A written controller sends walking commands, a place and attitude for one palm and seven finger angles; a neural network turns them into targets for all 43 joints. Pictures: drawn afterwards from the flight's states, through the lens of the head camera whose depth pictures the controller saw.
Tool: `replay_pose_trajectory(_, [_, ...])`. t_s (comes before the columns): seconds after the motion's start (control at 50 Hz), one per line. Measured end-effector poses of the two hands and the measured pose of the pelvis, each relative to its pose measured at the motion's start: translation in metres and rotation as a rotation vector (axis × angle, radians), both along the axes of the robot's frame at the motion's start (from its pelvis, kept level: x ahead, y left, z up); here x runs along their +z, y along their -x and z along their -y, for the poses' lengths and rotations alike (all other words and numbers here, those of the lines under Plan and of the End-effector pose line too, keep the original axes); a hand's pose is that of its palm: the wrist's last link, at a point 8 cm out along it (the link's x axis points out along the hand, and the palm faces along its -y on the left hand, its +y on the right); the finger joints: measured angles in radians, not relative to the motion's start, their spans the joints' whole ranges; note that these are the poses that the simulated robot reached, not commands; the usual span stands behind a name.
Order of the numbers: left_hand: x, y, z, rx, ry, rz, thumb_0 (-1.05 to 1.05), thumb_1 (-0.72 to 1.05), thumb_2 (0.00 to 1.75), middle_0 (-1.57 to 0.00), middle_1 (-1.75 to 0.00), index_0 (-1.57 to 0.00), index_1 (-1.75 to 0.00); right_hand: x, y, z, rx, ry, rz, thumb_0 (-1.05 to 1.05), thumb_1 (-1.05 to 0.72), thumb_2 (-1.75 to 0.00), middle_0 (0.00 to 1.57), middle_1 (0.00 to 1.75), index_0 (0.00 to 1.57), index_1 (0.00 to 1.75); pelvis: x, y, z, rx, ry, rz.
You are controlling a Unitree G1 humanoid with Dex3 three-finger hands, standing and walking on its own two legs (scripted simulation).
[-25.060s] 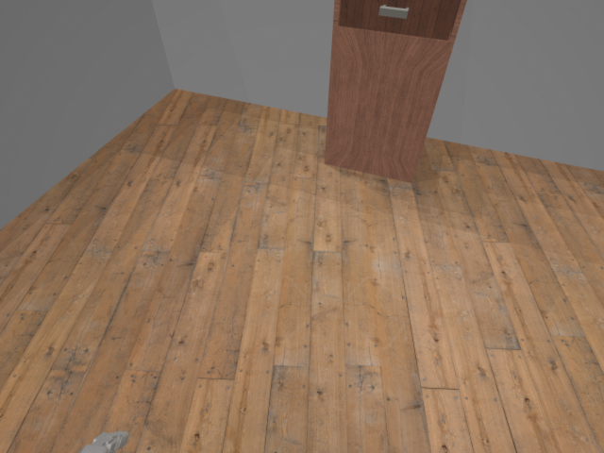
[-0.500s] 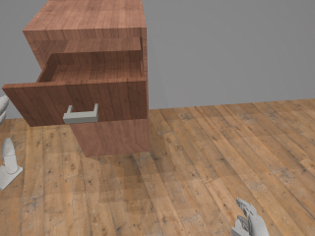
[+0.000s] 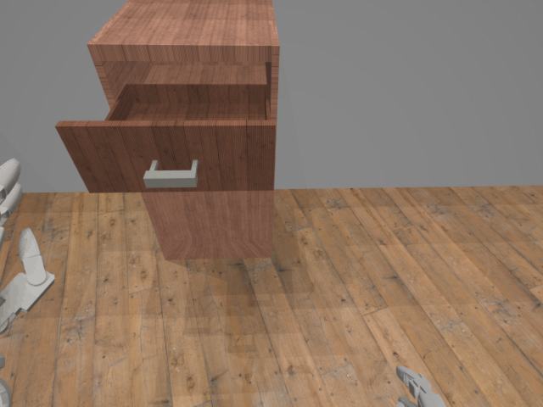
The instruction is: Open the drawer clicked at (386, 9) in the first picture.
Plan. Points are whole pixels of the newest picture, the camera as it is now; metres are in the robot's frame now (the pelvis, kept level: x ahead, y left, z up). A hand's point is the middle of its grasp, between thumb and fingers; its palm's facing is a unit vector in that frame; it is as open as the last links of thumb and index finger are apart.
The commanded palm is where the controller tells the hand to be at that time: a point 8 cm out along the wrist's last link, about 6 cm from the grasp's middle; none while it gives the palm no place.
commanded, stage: stop stepping back and stand still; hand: left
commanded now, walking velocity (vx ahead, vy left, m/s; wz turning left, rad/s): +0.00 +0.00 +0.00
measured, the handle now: (173, 171) +0.56 +0.23 +0.03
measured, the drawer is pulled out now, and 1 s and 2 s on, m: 0.30 0.30 0.30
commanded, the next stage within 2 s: let the arm hang, fingers relaxed in 0.08 s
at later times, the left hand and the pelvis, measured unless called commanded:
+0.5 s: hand out of the picture +0.07 +0.18 -0.16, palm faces +0.03 -0.99 -0.16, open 7.1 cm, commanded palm none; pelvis -0.01 +0.01 +0.00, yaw +1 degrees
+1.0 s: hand out of the picture +0.01 +0.22 -0.16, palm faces +0.02 -0.96 -0.28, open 7.4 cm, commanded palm none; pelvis +0.00 +0.02 +0.01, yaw +0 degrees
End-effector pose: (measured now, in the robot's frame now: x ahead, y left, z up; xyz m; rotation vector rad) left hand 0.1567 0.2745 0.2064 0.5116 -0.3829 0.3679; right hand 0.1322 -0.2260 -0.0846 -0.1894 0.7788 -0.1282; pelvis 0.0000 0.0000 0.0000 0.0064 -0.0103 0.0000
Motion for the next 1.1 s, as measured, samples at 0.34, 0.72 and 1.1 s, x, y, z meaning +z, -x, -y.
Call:
replay_pose_trajectory(0.34, [-0.198,-0.019,-0.016,0.079,0.245,-0.842,0.00,0.90,0.90,-0.19,-0.30,-0.20,-0.30,-0.035,-0.011,0.003,0.014,-0.040,-0.060,0.01,-0.91,-0.89,0.20,0.30,0.20,0.30,-0.010,-0.002,-0.017,0.011,-0.002,-0.001])
replay_pose_trajectory(0.72, [-0.334,0.186,0.005,0.319,0.546,-1.711,-0.01,0.94,0.90,-0.20,-0.30,-0.21,-0.30,-0.051,0.151,-0.003,-0.074,-0.013,-0.643,0.01,-0.91,-0.89,0.20,0.30,0.20,0.30,0.006,0.007,-0.014,0.016,0.016,0.023])
replay_pose_trajectory(1.1, [-0.331,0.128,0.019,0.241,0.523,-1.619,0.00,0.90,0.90,-0.20,-0.30,-0.20,-0.30,-0.059,0.129,-0.017,-0.086,-0.071,-0.593,0.01,-0.91,-0.89,0.20,0.30,0.20,0.30,0.009,-0.001,-0.014,-0.002,0.001,0.033])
